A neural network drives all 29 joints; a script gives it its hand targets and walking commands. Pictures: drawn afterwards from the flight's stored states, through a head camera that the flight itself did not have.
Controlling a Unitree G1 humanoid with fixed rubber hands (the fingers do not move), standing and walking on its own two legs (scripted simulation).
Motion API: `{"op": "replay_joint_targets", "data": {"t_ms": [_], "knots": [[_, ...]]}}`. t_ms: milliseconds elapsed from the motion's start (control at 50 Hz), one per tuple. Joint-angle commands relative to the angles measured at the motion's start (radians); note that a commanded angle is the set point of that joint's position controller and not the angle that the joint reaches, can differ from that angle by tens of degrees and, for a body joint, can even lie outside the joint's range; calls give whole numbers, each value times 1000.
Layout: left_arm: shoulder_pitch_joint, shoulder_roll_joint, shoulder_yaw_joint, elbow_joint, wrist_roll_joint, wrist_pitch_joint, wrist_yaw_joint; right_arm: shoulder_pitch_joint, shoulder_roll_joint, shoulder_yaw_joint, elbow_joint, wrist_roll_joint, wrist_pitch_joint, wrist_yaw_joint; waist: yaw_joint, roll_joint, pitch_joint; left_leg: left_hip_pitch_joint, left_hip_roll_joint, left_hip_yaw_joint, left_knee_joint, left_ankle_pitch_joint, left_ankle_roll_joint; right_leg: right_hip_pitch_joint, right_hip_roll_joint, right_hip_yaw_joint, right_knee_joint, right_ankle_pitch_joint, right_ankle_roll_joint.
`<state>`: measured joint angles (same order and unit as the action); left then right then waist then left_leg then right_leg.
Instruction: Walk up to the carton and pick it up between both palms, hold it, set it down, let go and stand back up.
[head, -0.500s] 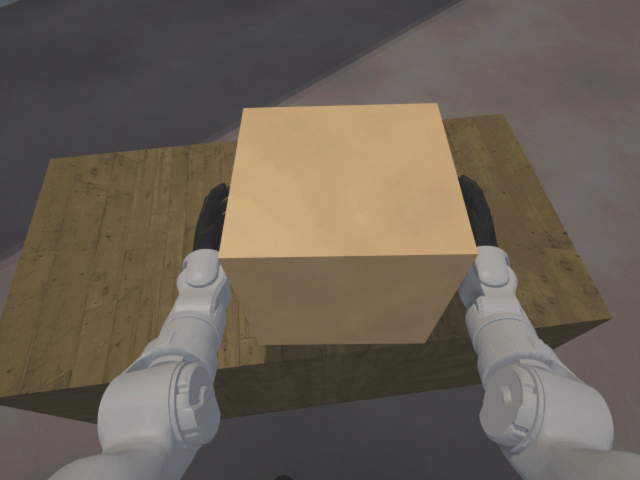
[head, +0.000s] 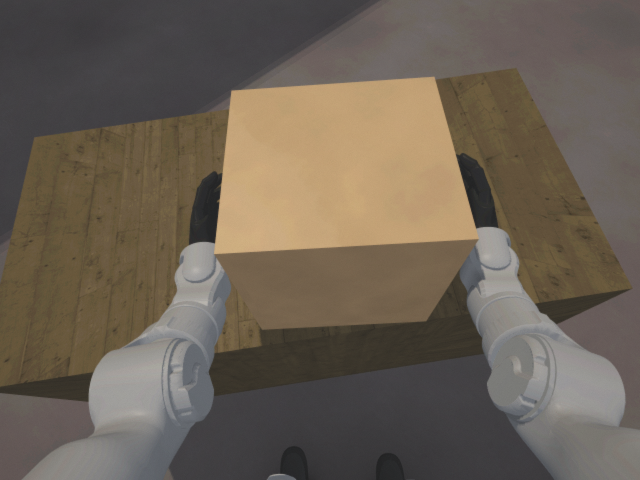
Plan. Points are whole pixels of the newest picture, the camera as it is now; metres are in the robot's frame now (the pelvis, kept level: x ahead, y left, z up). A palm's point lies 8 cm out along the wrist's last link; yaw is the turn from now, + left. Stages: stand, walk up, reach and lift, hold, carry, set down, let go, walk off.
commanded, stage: set down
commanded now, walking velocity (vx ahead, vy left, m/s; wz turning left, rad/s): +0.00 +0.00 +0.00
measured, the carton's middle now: (338, 217) +0.46 +0.00 -0.04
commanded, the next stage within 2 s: none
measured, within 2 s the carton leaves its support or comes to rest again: neither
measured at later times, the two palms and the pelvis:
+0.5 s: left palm (206, 235) +0.42 +0.18 -0.01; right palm (475, 219) +0.43 -0.18 +0.00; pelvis -0.01 +0.01 +0.00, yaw +0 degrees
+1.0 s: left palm (206, 234) +0.42 +0.18 -0.01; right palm (474, 219) +0.43 -0.17 +0.00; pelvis -0.01 +0.01 +0.00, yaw +0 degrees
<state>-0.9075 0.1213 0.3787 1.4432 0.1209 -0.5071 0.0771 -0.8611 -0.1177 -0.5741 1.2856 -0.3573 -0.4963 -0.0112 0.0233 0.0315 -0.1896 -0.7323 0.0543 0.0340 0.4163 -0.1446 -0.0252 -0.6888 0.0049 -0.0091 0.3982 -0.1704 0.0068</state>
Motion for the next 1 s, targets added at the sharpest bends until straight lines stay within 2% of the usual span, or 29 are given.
{"op": "replay_joint_targets", "data": {"t_ms": [0, 100, 120, 180, 220, 260, 340, 400, 460, 500, 560, 660, 720, 760, 780, 840, 920, 980], "knots": [[-600, -457, -164, -86, 98, -57, -142, -508, 504, 222, 38, -130, -41, 159, -18, -52, -722, 315, -30, 82, 58, 334, -18, 388, -1, -74, 75, 535, 32], [-592, -425, -149, -73, 105, -63, -140, -507, 482, 213, 41, -131, -42, 161, -3, -62, -708, 309, -29, 89, 58, 321, -13, 378, 0, -77, 73, 508, 32], [-584, -420, -148, -68, 108, -64, -140, -497, 480, 211, 44, -131, -40, 160, -7, -48, -699, 300, -28, 87, 64, 326, -10, 382, -5, -69, 76, 517, 31], [-589, -413, -140, -59, 109, -56, -140, -504, 477, 195, 46, -149, -28, 163, -8, -69, -697, 306, -28, 89, 46, 279, -8, 365, 0, -76, 62, 461, 30], [-609, -416, -145, -75, 104, -57, -133, -507, 468, 180, 38, -149, -28, 166, -17, -49, -704, 330, -26, 89, 47, 282, -16, 318, 3, -84, 58, 429, 24], [-593, -414, -138, -68, 113, -50, -129, -502, 456, 160, 40, -158, -22, 171, -7, -31, -694, 340, -26, 94, 53, 282, -19, 298, 5, -84, 50, 387, 18], [-590, -383, -124, -73, 118, -41, -126, -496, 439, 151, 37, -157, -17, 173, 0, -40, -697, 335, -25, 98, 48, 271, -14, 300, 2, -87, 49, 373, 16], [-592, -386, -142, -90, 99, -45, -119, -489, 420, 151, 32, -153, -16, 171, -17, -43, -698, 358, -18, 88, 51, 305, -24, 292, 3, -90, 44, 390, 9], [-573, -386, -118, -72, 119, -42, -120, -488, 425, 153, 24, -151, -15, 171, -2, -42, -688, 346, -21, 91, 52, 311, -22, 302, 3, -90, 47, 391, 11], [-571, -391, -118, -85, 125, -43, -118, -480, 424, 149, 30, -145, -16, 169, -6, -20, -679, 353, -20, 87, 57, 318, -25, 294, 4, -82, 44, 392, 7], [-558, -358, -109, -74, 124, -37, -116, -476, 398, 139, 10, -151, -10, 168, -5, -30, -667, 338, -23, 92, 48, 282, -22, 310, 1, -83, 40, 374, 7], [-544, -277, -84, -81, 116, -31, -94, -469, 317, 128, 27, -121, -6, 153, -2, -48, -663, 368, -20, 90, 55, 329, -23, 286, 6, -85, 38, 379, 9], [-540, -225, -58, -88, 106, -22, -78, -472, 264, 112, 16, -100, 0, 136, 1, -57, -662, 346, -25, 98, 40, 282, -15, 307, -1, -71, 34, 356, 12], [-527, -245, -56, -88, 112, -17, -80, -476, 298, 138, -2, -81, 1, 133, 7, -51, -658, 320, -29, 97, 41, 293, -12, 337, -2, -67, 43, 396, 14], [-544, -295, -57, -90, 121, -16, -91, -483, 368, 141, 7, -99, 8, 138, 3, -63, -633, 300, -34, 92, 34, 269, -4, 344, -8, -65, 41, 383, 15], [-546, -375, -79, -64, 135, -12, -115, -485, 431, 150, 5, -119, 13, 160, -2, -35, -624, 356, -23, 87, 36, 300, -13, 313, -3, -81, 30, 371, 6], [-507, -387, -73, -68, 163, -20, -126, -444, 459, 138, -20, -161, 12, 175, 1, -56, -608, 362, -21, 91, 34, 293, -8, 311, -3, -87, 26, 361, 12], [-504, -358, -65, -98, 166, -21, -119, -415, 431, 141, -17, -156, 19, 171, 0, -48, -593, 378, -23, 86, 26, 302, -4, 306, -6, -82, 21, 370, 17]]}}
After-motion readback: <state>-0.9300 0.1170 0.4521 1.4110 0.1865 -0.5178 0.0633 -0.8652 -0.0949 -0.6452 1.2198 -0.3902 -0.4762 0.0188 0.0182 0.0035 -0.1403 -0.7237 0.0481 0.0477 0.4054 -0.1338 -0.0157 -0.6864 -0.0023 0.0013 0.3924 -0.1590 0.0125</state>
